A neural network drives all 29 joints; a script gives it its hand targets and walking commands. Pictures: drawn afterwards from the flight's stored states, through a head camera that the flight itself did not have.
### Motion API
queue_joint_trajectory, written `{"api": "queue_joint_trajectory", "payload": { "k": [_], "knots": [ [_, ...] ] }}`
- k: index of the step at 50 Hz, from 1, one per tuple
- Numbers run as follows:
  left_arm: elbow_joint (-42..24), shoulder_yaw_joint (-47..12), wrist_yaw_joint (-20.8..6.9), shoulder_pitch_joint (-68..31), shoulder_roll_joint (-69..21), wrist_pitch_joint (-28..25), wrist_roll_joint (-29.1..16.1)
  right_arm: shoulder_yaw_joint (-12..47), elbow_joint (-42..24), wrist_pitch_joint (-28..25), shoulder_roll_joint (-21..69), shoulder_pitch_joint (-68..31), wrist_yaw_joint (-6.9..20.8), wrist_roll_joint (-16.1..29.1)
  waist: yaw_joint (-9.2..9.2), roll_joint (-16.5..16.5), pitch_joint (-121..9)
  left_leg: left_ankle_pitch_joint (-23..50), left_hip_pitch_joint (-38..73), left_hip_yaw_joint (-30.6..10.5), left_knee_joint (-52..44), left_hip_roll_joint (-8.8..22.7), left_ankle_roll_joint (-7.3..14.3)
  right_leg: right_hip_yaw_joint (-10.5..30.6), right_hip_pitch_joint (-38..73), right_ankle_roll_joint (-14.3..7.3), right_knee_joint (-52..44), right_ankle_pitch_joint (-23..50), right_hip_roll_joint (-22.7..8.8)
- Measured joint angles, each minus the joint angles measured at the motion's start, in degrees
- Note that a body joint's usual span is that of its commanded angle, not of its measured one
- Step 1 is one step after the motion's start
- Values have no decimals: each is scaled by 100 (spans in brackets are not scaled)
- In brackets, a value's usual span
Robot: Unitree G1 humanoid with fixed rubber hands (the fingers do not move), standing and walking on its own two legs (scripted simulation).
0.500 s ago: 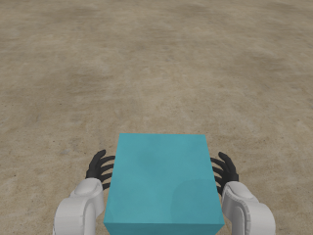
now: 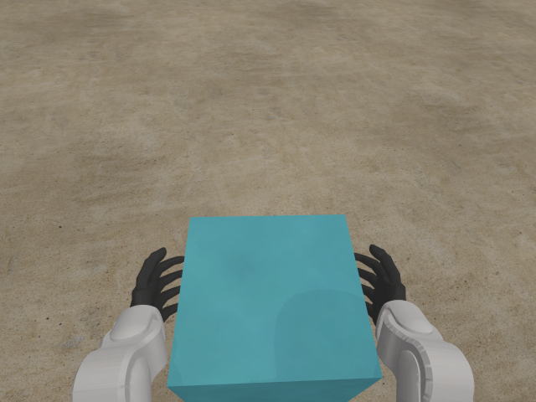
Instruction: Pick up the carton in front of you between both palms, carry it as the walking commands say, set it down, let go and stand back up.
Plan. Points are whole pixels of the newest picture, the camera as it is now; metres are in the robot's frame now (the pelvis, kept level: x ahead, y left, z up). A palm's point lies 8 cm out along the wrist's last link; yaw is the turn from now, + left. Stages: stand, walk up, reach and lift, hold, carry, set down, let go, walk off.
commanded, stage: carry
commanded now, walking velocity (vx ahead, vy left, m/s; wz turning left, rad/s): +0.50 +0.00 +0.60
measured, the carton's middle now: (268, 321) +0.24 +0.00 +0.01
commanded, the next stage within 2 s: none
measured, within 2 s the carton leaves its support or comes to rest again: neither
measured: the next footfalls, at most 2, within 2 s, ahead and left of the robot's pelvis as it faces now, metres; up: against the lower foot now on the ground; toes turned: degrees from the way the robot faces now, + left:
right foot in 0.38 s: +0.46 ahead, -0.09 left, +0.00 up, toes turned +3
left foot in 0.92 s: +0.75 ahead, +0.19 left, +0.00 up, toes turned +24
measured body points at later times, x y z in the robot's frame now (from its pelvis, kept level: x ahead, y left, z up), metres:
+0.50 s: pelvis +0.34 -0.03 +0.01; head +0.35 -0.05 +0.46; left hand +0.52 +0.18 +0.07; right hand +0.61 -0.11 +0.06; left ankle +0.16 +0.05 -0.64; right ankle +0.42 -0.09 -0.73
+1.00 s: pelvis +0.66 +0.07 -0.01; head +0.66 +0.08 +0.44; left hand +0.86 +0.27 +0.06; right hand +0.92 -0.03 +0.07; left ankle +0.71 +0.17 -0.73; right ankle +0.46 -0.08 -0.65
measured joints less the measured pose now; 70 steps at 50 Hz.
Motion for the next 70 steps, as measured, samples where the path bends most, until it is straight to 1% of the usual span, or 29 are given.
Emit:
{"api": "queue_joint_trajectory", "payload": {
  "k": [2,4,7,11,14,17,18,19,20,22,23,24,26,30,33,37,42,44,46,47,48,50,51,53,59,64,67,69,70],
  "knots": [
    [-19,-45,-14,-64,9,23,3,-21,-120,-34,13,93,1,-16,-33,101,88,6,333,-144,-388,-78,-13,50,-783,-15,632,280,-4],
    [53,-110,-64,-69,13,-2,29,-42,-208,-25,24,198,2,-66,-84,147,81,38,660,-330,-775,-160,-30,69,-1346,-6,461,613,-114],
    [40,-158,-82,-8,12,-33,24,-49,-309,15,28,273,-2,-76,-117,142,30,-16,1156,-613,-1221,-231,-46,129,-1825,72,-444,952,-256],
    [-97,-179,-79,33,14,-26,62,-35,-355,-22,26,283,6,-29,-61,60,-54,-194,1827,-939,-1683,-270,-155,87,-2122,243,-1635,1683,-393],
    [-131,-158,-78,103,11,1,65,10,-331,11,21,292,12,-46,19,39,-152,-483,2284,-1135,-1829,-248,-264,-75,-2057,277,-2471,2054,-377],
    [-87,-144,-74,173,8,44,61,47,-275,74,17,332,29,-96,81,102,-239,-902,2747,-1269,-1832,-189,-401,-388,-1731,218,-3146,2268,-273],
    [-54,-134,-73,169,7,58,48,54,-260,92,17,343,30,-117,93,137,-256,-1113,2842,-1307,-1686,-161,-448,-518,-1550,185,-3361,2281,-209],
    [8,-138,-73,129,7,63,40,32,-248,105,16,336,30,-133,108,198,-245,-1394,2844,-1298,-1328,-116,-490,-627,-1360,53,-3488,2318,-135],
    [197,-167,-74,54,11,11,44,-47,-170,110,21,295,34,-151,151,388,-216,-1656,2634,-1240,-643,26,-505,-735,-1330,-197,-3287,2229,-46],
    [551,-165,-100,-118,16,-29,45,-152,-4,123,28,241,27,-200,155,529,-101,-1446,1729,-1202,1429,6,-445,-893,-1213,-458,-3055,1837,-72],
    [631,-140,-123,-118,13,-56,38,-140,34,137,27,234,7,-221,145,534,-32,-1321,1283,-1129,2239,-41,-376,-942,-1074,-494,-3122,1722,-98],
    [650,-109,-139,-69,6,-91,22,-103,52,144,25,240,-12,-237,142,519,22,-1173,891,-1031,2773,-69,-321,-968,-913,-442,-3256,1702,-115],
    [629,-68,-174,64,-7,-192,23,-18,92,104,19,257,-18,-267,173,481,94,-828,275,-837,3107,-37,-255,-1009,-557,-458,-3615,1669,-92],
    [472,-43,-218,242,-16,-371,51,119,82,-85,9,308,18,-309,298,335,141,-387,-482,-603,2437,99,-231,-984,129,-484,-4268,1609,-25],
    [379,-48,-220,267,-15,-429,27,167,-15,-160,4,351,44,-352,322,266,101,42,-787,-546,1658,218,-271,-963,629,-464,-4646,1488,55],
    [216,-93,-213,242,-6,-372,-4,157,-240,-129,6,408,26,-316,238,216,56,593,-953,-372,768,315,-317,-936,1242,-388,-4909,1175,116],
    [-70,-152,-167,201,6,-191,-73,88,-567,17,15,436,-43,-162,148,197,60,781,-874,-96,144,243,-261,-869,1961,-204,-4993,596,151],
    [-157,-153,-150,185,6,-139,-85,74,-640,56,15,414,-69,-113,149,178,52,767,-736,31,-53,148,-178,-819,2211,-96,-4906,281,124],
    [-196,-126,-148,168,4,-100,-55,74,-595,94,10,324,-73,-91,147,135,67,682,-414,186,-297,7,-44,-778,2316,9,-4392,-167,14],
    [-130,-64,-152,141,0,-84,-33,96,-434,67,7,264,-73,-93,112,-6,79,654,-345,270,-149,-82,87,-758,2164,24,-3748,-402,-181],
    [-26,-5,-155,111,-4,-65,-15,99,-259,71,5,179,-74,-104,82,-78,101,432,-315,341,79,-98,134,-650,1779,-29,-2696,-197,-334],
    [132,47,-148,36,-6,-14,23,64,-26,90,5,76,-70,-104,-22,16,205,56,-146,308,169,-41,127,-169,717,-119,-416,-41,-182],
    [148,40,-146,13,-3,9,33,51,-11,78,9,91,-70,-97,-66,67,269,53,8,260,16,-27,21,-45,218,-173,390,-1,-84],
    [155,-16,-166,19,2,-8,64,32,-70,40,20,182,-66,-101,-112,126,356,60,381,197,-391,-31,-18,21,-563,-245,929,327,-43],
    [40,-157,-252,129,6,-177,157,37,-298,-51,20,319,-4,-116,-114,178,254,-52,1505,6,-1453,-16,-134,-66,-1642,-194,-868,1232,-239],
    [-230,-145,-186,193,4,-96,144,82,-397,-16,11,278,30,-84,59,110,102,-444,2411,-21,-1906,-14,-343,-317,-1772,-92,-2514,1944,-318],
    [-288,-124,-140,145,6,-15,71,79,-473,43,11,265,37,-95,98,150,67,-901,2843,-50,-1821,26,-508,-581,-1656,-133,-3075,2053,-231],
    [-268,-112,-128,88,7,37,22,70,-531,103,12,272,20,-117,85,196,59,-1377,3000,-105,-1395,121,-629,-798,-1383,-210,-3403,2019,-96],
    [-176,-124,-124,38,8,30,5,26,-521,125,13,259,9,-122,93,284,66,-1664,2942,-111,-899,249,-658,-846,-1285,-393,-3350,2255,-15]
  ]
}}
